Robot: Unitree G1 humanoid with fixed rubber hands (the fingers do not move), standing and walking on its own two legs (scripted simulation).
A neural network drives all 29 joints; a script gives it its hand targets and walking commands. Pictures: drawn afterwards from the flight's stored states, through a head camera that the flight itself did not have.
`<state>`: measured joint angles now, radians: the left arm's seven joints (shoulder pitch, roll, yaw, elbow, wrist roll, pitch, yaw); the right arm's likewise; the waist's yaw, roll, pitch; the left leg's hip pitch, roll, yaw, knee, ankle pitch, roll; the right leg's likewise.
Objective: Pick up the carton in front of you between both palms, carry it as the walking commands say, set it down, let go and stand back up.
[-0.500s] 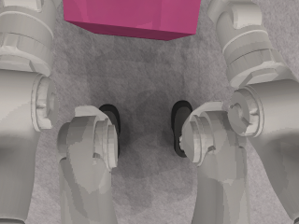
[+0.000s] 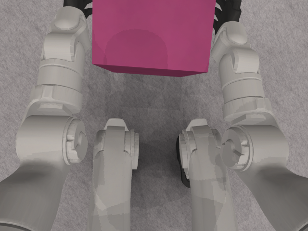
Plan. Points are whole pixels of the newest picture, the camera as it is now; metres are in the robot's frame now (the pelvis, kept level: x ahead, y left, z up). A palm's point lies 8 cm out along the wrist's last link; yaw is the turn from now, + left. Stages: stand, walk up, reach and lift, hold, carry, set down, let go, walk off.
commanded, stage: reach and lift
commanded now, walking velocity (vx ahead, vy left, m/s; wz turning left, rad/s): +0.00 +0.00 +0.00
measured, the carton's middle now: (151, 29) +0.54 +0.03 -0.18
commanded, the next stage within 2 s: none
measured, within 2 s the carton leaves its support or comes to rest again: neither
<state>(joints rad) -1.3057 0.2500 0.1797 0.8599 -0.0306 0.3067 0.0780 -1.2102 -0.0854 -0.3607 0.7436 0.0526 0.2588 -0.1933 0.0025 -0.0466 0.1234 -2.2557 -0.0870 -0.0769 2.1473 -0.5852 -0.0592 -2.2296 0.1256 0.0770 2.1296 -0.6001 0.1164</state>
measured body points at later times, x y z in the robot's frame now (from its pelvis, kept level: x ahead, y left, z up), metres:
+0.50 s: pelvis -0.01 -0.01 +0.12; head +0.25 +0.02 +0.49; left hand +0.50 +0.18 +0.06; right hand +0.50 -0.13 +0.06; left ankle +0.10 +0.13 -0.35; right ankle +0.11 -0.14 -0.35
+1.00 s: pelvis +0.04 -0.01 +0.26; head +0.19 +0.01 +0.69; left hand +0.45 +0.17 +0.22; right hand +0.46 -0.13 +0.22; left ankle +0.10 +0.13 -0.35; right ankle +0.11 -0.14 -0.35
